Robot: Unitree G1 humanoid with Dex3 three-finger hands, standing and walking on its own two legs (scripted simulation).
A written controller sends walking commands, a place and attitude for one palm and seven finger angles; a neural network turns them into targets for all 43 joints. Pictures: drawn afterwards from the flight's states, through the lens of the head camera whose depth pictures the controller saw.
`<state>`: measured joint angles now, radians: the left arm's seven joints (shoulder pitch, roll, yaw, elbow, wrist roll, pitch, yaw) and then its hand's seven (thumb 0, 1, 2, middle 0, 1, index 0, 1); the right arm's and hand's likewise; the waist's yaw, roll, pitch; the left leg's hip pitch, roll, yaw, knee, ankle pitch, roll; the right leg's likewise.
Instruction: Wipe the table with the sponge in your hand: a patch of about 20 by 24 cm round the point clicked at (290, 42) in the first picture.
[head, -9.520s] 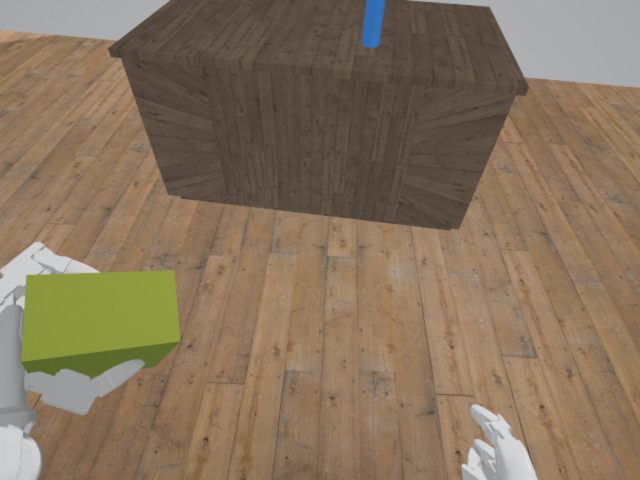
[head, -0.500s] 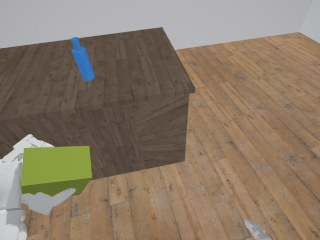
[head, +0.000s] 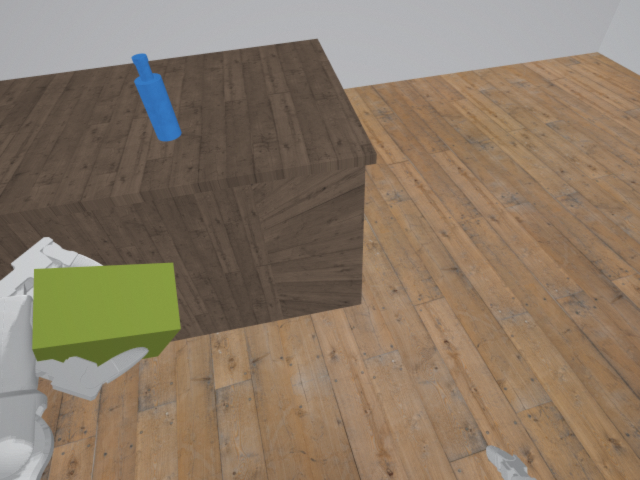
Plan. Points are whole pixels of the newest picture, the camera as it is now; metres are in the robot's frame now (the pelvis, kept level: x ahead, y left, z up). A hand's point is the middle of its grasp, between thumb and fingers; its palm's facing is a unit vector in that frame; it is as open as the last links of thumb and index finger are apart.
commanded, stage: come to a stop and stand still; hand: left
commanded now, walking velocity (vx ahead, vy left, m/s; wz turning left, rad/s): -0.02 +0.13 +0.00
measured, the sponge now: (125, 318) +0.23 +0.21 +0.16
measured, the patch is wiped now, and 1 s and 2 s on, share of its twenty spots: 0.00 0.00 0.00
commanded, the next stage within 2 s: look again from close up in 0.84 s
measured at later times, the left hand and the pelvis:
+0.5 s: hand (62, 319) +0.22 +0.27 +0.17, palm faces +0.36 -0.84 -0.41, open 10.4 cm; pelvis +0.00 +0.03 +0.01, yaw -3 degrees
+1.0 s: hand (28, 291) +0.24 +0.31 +0.18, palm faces +0.37 -0.79 -0.48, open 10.3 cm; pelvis -0.01 +0.05 +0.01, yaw -3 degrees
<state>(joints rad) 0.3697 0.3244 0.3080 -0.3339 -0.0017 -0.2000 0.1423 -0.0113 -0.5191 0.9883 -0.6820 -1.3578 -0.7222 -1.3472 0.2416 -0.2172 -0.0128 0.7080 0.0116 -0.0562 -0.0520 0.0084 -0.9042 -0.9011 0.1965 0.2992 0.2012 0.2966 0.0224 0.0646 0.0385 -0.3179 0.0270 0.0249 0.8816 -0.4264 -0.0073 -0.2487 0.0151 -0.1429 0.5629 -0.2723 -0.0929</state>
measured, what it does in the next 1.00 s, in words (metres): steps on the spot: left foot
